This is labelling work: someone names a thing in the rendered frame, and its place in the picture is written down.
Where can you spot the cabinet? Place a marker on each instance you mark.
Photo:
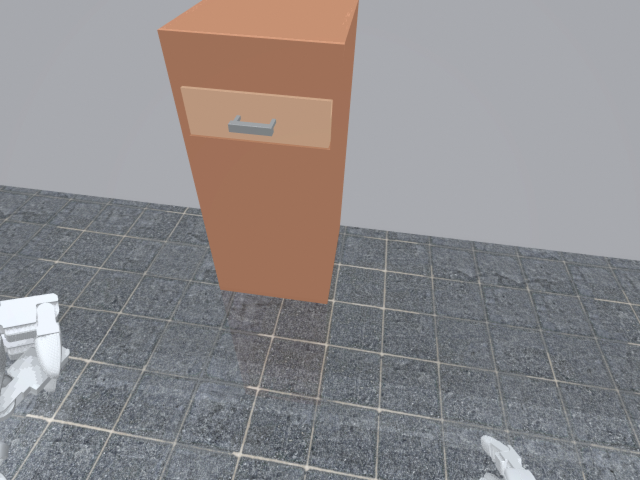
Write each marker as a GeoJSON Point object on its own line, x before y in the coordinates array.
{"type": "Point", "coordinates": [271, 211]}

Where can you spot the robot right hand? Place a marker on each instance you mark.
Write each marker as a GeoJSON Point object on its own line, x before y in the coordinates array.
{"type": "Point", "coordinates": [507, 461]}

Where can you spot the drawer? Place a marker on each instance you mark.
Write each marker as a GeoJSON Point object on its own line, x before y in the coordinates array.
{"type": "Point", "coordinates": [299, 120]}

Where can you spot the handle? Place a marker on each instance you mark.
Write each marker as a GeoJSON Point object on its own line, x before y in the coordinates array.
{"type": "Point", "coordinates": [238, 126]}

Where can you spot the robot left hand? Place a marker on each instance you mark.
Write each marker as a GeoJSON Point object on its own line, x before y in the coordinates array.
{"type": "Point", "coordinates": [30, 333]}

